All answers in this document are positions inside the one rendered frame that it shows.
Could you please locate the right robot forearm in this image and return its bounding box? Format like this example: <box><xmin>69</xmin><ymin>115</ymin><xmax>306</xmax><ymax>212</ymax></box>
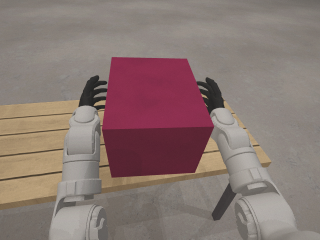
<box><xmin>210</xmin><ymin>107</ymin><xmax>297</xmax><ymax>228</ymax></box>

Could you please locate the left robot upper arm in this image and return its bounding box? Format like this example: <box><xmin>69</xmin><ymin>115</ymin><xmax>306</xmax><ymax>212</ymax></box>
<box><xmin>49</xmin><ymin>204</ymin><xmax>109</xmax><ymax>240</ymax></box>

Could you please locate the robot right hand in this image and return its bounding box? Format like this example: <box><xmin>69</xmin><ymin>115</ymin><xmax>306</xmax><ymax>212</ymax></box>
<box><xmin>196</xmin><ymin>77</ymin><xmax>225</xmax><ymax>115</ymax></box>

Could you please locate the table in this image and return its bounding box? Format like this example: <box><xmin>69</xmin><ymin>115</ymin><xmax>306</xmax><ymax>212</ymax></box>
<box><xmin>0</xmin><ymin>94</ymin><xmax>272</xmax><ymax>221</ymax></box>

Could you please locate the right robot upper arm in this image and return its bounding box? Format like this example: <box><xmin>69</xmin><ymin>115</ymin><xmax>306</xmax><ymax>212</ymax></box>
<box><xmin>234</xmin><ymin>192</ymin><xmax>320</xmax><ymax>240</ymax></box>

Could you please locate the carton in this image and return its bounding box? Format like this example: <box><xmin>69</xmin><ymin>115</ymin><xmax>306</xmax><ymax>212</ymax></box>
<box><xmin>102</xmin><ymin>57</ymin><xmax>214</xmax><ymax>178</ymax></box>

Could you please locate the robot left hand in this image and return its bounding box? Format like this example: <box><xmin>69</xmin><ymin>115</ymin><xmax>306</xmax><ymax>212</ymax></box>
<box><xmin>78</xmin><ymin>75</ymin><xmax>108</xmax><ymax>110</ymax></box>

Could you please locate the left robot forearm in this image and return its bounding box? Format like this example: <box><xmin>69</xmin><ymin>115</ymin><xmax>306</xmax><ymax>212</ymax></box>
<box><xmin>48</xmin><ymin>105</ymin><xmax>102</xmax><ymax>240</ymax></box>

